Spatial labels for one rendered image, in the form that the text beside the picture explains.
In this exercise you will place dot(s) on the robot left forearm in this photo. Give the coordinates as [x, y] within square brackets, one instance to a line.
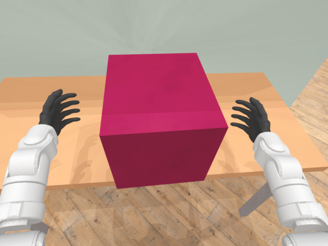
[22, 196]

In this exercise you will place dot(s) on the robot right upper arm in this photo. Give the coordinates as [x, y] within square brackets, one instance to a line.
[306, 239]

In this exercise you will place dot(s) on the carton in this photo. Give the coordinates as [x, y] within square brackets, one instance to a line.
[161, 122]

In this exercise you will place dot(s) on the robot left hand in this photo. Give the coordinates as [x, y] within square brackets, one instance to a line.
[52, 115]

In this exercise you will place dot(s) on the robot right forearm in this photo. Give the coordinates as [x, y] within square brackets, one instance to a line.
[297, 206]

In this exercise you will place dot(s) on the robot left upper arm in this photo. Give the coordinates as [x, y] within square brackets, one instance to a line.
[28, 238]

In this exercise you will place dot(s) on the robot right hand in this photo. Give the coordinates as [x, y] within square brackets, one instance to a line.
[257, 120]

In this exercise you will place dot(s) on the table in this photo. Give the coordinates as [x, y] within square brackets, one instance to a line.
[81, 161]

